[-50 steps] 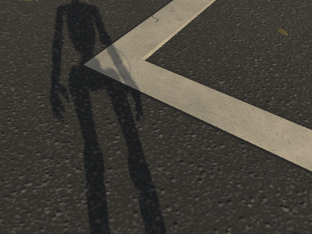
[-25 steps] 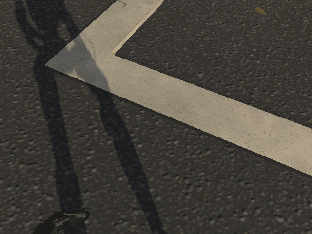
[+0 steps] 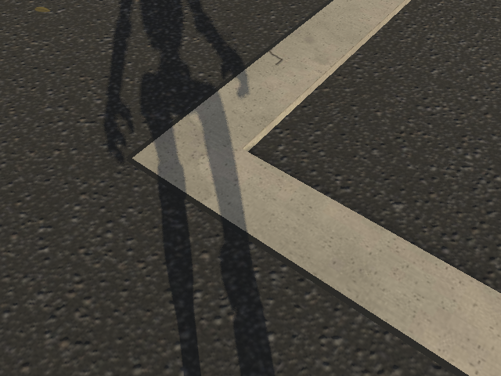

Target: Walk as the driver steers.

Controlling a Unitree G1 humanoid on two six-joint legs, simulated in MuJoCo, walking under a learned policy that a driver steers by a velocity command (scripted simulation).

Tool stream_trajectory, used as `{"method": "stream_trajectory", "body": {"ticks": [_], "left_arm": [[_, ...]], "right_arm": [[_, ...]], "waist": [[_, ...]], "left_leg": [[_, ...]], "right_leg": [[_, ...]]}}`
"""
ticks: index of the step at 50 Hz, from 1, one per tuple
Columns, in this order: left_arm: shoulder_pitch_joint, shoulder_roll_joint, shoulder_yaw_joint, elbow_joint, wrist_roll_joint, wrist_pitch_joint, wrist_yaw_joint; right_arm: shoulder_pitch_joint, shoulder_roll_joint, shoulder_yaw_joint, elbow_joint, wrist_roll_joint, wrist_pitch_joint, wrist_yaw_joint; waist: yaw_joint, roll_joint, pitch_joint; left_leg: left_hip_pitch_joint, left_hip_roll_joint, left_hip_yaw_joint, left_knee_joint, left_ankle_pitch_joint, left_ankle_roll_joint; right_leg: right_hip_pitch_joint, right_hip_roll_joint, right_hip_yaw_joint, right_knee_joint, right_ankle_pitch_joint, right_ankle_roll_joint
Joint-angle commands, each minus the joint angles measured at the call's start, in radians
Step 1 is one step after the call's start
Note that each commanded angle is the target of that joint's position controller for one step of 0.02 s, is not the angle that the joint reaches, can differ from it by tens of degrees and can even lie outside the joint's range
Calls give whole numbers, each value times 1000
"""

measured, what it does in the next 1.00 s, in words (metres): walks ahead: left foot, then right foot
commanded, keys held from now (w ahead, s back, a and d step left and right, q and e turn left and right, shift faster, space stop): w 1.00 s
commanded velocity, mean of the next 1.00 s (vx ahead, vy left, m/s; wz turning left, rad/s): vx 0.50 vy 0.00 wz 0.00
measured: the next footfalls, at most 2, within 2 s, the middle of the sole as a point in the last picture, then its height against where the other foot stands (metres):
left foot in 0.10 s outside the picture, level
right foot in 0.64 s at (322, 348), level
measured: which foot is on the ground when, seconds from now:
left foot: up 0.00-0.08, down 0.10-0.66, up 0.68-1.00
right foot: down 0.00-0.12, up 0.14-0.62, down 0.64-1.00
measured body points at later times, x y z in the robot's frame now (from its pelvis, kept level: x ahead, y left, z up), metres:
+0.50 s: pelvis +0.29 +0.04 +0.01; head +0.31 +0.04 +0.46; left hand +0.47 +0.28 -0.11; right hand +0.27 -0.23 -0.13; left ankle +0.21 +0.13 -0.74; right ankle +0.48 -0.13 -0.69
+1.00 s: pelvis +0.57 -0.02 +0.01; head +0.59 -0.03 +0.46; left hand +0.57 +0.24 -0.13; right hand +0.73 -0.28 -0.11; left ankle +0.74 +0.16 -0.67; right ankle +0.52 -0.10 -0.74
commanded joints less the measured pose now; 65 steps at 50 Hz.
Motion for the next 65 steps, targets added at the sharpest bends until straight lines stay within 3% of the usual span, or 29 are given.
{"method": "stream_trajectory", "body": {"ticks": [1, 3, 5, 6, 7, 8, 9, 11, 13, 16, 22, 27, 30, 32, 33, 34, 35, 36, 38, 40, 45, 50, 55, 58, 60, 61, 62, 63, 65], "left_arm": [[60, 166, 37, -12, -4, 11, 10], [27, 186, 44, -22, -2, 21, 13], [-8, 154, 29, -47, 10, 28, 11], [102, 46, -3, -63, 13, 11, 1], [107, 36, -11, -46, 3, -15, -5], [14, 138, 17, -74, -26, -34, -10], [-66, 156, 20, -99, -37, -42, -7], [-95, 134, 32, -100, -12, -27, 5], [-53, 81, 29, -87, -6, 1, 7], [-126, 80, 34, -118, 3, 16, 13], [-351, 55, 25, -183, 4, 1, -3], [-474, 65, 18, -235, -5, -9, -30], [-424, 103, 31, -236, -8, -19, -42], [-168, 176, 72, -159, -3, -19, -34], [17, 254, 93, -122, 9, -17, -24], [62, 299, 99, -98, 7, -12, -32], [39, 202, 71, -108, -1, -14, -33], [-50, 164, 59, -125, -2, -17, -29], [-181, 119, 45, -151, 15, -20, -31], [-193, 89, 36, -140, 25, -24, -35], [-118, 145, 49, -102, 17, -24, -9], [-48, 151, 47, -76, 5, -12, 4], [29, 163, 55, -33, -3, 10, 9], [-2, 185, 64, -34, -6, 24, 15], [-30, 154, 52, -48, -4, 32, 14], [8, 97, 31, -73, 11, 30, 12], [97, -6, 1, -67, 1, 7, 6], [20, 117, 32, -67, -28, -10, 3], [-92, 142, 45, -94, -37, -17, 11]], "right_arm": [[-133, -71, -8, -104, 6, -24, 22], [-50, -112, -25, -92, 6, -28, 26], [271, -204, -69, -4, -1, -27, 14], [421, -304, -95, 27, -25, -20, 8], [439, -245, -76, 36, -16, -15, 10], [361, -186, -54, 28, -7, -16, 10], [264, -151, -43, 3, -9, -15, 8], [162, -96, -26, -6, -24, -24, 16], [165, -91, -26, 10, -24, -28, 22], [215, -134, -36, 38, -23, -31, 7], [312, -155, -38, 77, -10, -16, -19], [392, -165, -45, 124, -1, 5, -26], [368, -184, -54, 126, 1, 20, -32], [334, -164, -45, 113, -3, 30, -32], [354, -131, -28, 88, -22, 30, -33], [484, 7, 9, 94, -16, 7, -19], [411, -104, -14, 99, 7, -17, -16], [315, -152, -28, 66, 28, -31, -13], [239, -142, -36, 54, 9, -30, -27], [279, -101, -38, 62, 4, -5, -28], [160, -85, -40, 18, -11, 18, -33], [-1, -57, -26, -22, -6, 7, -15], [-118, -66, -17, -70, 4, -3, 14], [-50, -110, -32, -65, 5, -11, 24], [225, -189, -75, 17, -3, -13, 14], [390, -268, -95, 45, -22, -11, 2], [411, -283, -91, 55, -21, -11, 10], [376, -190, -66, 48, -11, -13, 8], [220, -129, -46, 23, -18, -19, 4]], "waist": [[-14, -86, 80], [-73, -120, 18], [-224, -105, -193], [-205, 96, -365], [-206, 192, -446], [-199, 142, -301], [-171, 80, -180], [-100, 22, -64], [-67, 36, -44], [-66, 17, 3], [-129, 17, 45], [-158, 19, 80], [-107, 44, 38], [20, 35, -120], [68, -91, -272], [-7, -355, -390], [29, -241, -345], [15, -195, -207], [-44, -79, -78], [-91, -112, -64], [-83, -82, 8], [-35, -93, 43], [-6, -96, 81], [-66, -125, 34], [-197, -103, -137], [-224, 45, -292], [-176, 267, -394], [-201, 155, -306], [-150, 41, -116]], "left_leg": [[-42, -23, 9, -59, -70, 28], [107, -68, 41, -77, -144, 59], [585, -46, 9, -59, -110, 134], [1023, 225, -419, -71, -233, 286], [1104, 313, -735, -236, -315, 333], [990, 274, -616, -259, -351, 275], [825, 238, -462, -282, -283, 241], [570, 156, -275, -357, -145, 204], [477, 124, -205, -410, -107, 209], [462, 120, -143, -451, -34, 226], [510, 76, -44, -470, -54, 179], [677, 145, -56, -406, -38, 171], [739, 170, -58, -310, 153, 145], [657, 90, 7, -13, 381, 99], [435, 20, 56, 315, 83, 61], [48, -167, 7, 634, -612, 4], [-63, -120, -120, 749, -663, 24], [-123, -71, -98, 759, -574, 40], [-45, 14, -61, 658, -420, 35], [52, 47, -66, 592, -368, 31], [-56, 63, -47, 371, -194, -13], [-13, 16, 2, 88, 22, -15], [-39, -10, 6, -32, -44, 10], [90, -50, 31, -66, -149, 51], [506, -74, 43, -73, -130, 104], [843, 159, -252, -77, -199, 187], [1044, 327, -681, -228, -362, 302], [977, 292, -632, -260, -444, 252], [699, 228, -357, -311, -320, 176]], "right_leg": [[42, -331, 134, 17, 394, -137], [67, -331, 121, 121, 642, -114], [-104, -243, 53, 505, 726, -62], [-525, -95, -1, 915, 336, 13], [-697, -13, 130, 1105, -279, 19], [-792, -81, 177, 1179, -253, -4], [-796, -137, 142, 1153, -164, -15], [-693, -210, 126, 1016, -40, -11], [-622, -224, 116, 963, 0, 2], [-702, -236, 106, 842, 104, 30], [-704, -190, 58, 479, 386, 44], [-744, -167, 61, 358, 321, 16], [-634, -132, 36, 324, 209, -23], [-260, -82, -4, 312, 224, -74], [56, -276, 223, 335, 239, -141], [358, -472, 702, 198, 26, -296], [325, -445, 742, 130, -75, -256], [196, -419, 592, 115, -26, -212], [-75, -353, 397, 61, 171, -184], [-181, -312, 310, 5, 221, -179], [-199, -302, 208, -68, 304, -190], [-174, -255, 108, -78, 293, -145], [-21, -321, 114, -13, 320, -141], [36, -343, 112, 90, 541, -112], [-85, -256, 53, 416, 696, -63], [-363, -165, 7, 769, 356, -18], [-664, -10, 96, 1030, -310, 14], [-761, -68, 201, 1132, -300, -1], [-750, -165, 159, 1079, -111, -14]]}}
